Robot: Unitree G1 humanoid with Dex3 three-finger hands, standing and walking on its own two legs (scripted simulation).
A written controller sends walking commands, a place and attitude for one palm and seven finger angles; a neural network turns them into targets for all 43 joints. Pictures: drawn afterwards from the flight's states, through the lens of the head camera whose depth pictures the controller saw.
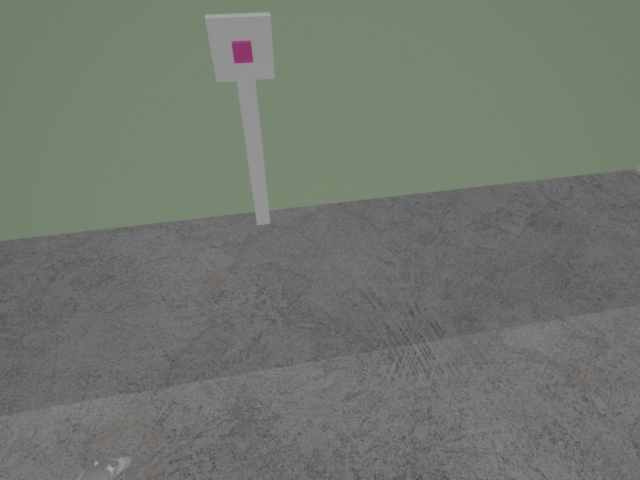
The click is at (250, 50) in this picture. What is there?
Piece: button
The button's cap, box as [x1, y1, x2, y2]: [232, 41, 252, 62]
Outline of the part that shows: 232,41 234,62 252,61 250,41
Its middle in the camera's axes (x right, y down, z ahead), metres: -0.23 -0.55 +1.13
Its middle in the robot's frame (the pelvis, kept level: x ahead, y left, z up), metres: +1.21 +0.28 +0.00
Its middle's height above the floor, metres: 0.77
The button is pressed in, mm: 0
